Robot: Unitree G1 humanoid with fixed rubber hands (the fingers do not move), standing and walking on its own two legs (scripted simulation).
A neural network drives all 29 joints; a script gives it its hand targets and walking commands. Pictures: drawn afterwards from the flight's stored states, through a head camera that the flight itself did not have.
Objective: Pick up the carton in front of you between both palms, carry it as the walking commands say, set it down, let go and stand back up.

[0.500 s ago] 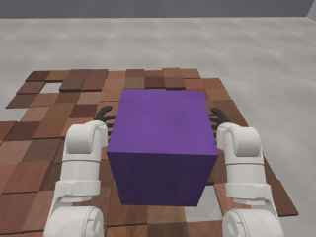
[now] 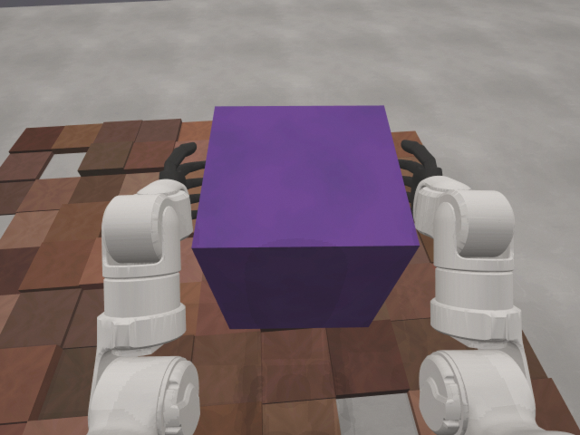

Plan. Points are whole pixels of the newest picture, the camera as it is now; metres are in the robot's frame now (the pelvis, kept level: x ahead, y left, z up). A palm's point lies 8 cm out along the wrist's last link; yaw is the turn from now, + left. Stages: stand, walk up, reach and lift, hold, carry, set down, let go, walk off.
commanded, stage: carry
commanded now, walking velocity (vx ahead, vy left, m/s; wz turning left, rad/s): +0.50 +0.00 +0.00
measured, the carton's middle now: (299, 228) +0.39 +0.00 +0.10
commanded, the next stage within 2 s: none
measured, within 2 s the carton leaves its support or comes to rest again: neither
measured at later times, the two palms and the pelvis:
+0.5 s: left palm (208, 100) +0.70 +0.17 +0.12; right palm (363, 95) +0.69 -0.13 +0.13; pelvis +0.33 +0.01 +0.01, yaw +0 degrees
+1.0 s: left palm (254, 7) +1.02 +0.09 +0.18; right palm (376, 4) +1.03 -0.21 +0.18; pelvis +0.65 -0.07 +0.02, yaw +0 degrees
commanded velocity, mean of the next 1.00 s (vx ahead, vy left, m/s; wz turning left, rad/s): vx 0.50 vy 0.00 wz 0.00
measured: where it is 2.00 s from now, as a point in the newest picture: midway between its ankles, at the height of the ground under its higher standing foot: (308, 201)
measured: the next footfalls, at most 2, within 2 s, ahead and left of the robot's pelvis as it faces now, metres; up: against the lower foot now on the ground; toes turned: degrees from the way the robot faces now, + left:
left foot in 0.38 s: +0.43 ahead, +0.11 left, +0.01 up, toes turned +4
right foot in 0.76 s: +0.71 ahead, -0.14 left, +0.01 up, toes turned -4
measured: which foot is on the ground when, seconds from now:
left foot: up 0.00-0.36, down 0.38-0.78, up 0.80-1.00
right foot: down 0.00-0.42, up 0.44-0.74, down 0.76-1.00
